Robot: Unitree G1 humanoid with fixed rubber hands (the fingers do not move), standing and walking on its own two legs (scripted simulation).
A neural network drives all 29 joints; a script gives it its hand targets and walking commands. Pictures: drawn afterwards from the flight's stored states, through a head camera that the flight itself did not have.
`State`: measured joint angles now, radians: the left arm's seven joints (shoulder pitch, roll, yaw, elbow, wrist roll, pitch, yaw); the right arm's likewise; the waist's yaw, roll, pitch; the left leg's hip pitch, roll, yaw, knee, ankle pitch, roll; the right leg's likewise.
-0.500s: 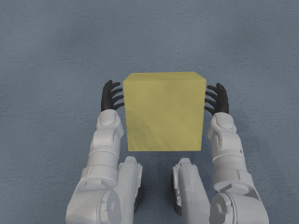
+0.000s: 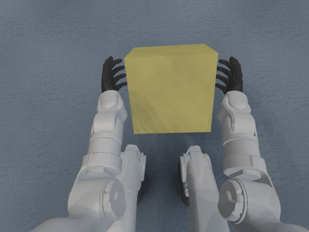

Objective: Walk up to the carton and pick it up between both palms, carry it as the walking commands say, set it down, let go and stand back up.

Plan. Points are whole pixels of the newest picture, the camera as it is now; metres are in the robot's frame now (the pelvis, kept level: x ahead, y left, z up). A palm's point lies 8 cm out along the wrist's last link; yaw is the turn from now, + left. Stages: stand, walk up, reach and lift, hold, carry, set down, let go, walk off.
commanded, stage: set down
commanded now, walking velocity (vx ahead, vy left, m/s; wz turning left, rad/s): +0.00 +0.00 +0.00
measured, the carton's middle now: (170, 87) +0.48 -0.01 -0.20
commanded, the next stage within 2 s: none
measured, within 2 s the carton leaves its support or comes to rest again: neither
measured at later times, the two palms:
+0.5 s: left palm (118, 96) +0.45 +0.15 -0.22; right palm (212, 96) +0.46 -0.15 -0.23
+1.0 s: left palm (125, 87) +0.50 +0.13 -0.26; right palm (213, 91) +0.49 -0.17 -0.27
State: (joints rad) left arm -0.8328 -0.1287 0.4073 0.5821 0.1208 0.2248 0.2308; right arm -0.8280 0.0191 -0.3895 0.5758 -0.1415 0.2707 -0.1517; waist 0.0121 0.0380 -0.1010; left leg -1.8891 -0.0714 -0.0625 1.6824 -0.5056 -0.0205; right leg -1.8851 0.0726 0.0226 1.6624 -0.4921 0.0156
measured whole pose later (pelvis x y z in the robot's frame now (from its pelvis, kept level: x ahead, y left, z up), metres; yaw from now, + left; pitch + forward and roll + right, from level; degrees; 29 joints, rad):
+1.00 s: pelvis -0.04 +0.00 -0.11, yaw +0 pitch +28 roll +0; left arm -1.35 0.09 0.36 0.75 -0.01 0.22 0.26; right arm -1.31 -0.22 -0.28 0.75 0.00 0.26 -0.17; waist 0.01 0.05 0.52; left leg -2.01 -0.10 -0.05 2.08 -0.55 -0.05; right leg -2.02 0.10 0.02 2.07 -0.53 0.03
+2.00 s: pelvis +0.00 +0.00 -0.15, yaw +0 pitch +38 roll +0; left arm -1.38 0.15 0.43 0.87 0.08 0.11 0.04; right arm -1.33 -0.25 -0.36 0.85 -0.03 0.17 0.01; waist 0.00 0.03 0.35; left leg -2.22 -0.12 -0.05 2.21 -0.64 -0.06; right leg -2.22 0.09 0.02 2.20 -0.63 0.03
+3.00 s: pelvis +0.02 +0.00 -0.14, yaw +0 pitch +40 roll -1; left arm -1.39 0.15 0.45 0.88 0.11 0.06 0.02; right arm -1.34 -0.25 -0.38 0.87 -0.05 0.09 0.03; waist 0.00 0.03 0.35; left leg -2.22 -0.12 -0.05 2.22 -0.70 -0.06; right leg -2.23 0.08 0.02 2.21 -0.69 0.03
